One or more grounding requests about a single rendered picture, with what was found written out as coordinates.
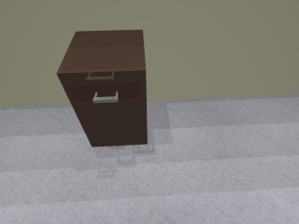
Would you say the handle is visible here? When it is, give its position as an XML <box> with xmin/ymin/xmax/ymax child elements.
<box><xmin>93</xmin><ymin>91</ymin><xmax>119</xmax><ymax>104</ymax></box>
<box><xmin>86</xmin><ymin>76</ymin><xmax>115</xmax><ymax>84</ymax></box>

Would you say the cabinet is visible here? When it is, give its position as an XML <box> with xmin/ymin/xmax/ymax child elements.
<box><xmin>56</xmin><ymin>29</ymin><xmax>148</xmax><ymax>147</ymax></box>

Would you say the drawer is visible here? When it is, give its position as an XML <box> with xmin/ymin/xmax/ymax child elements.
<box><xmin>67</xmin><ymin>81</ymin><xmax>142</xmax><ymax>102</ymax></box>

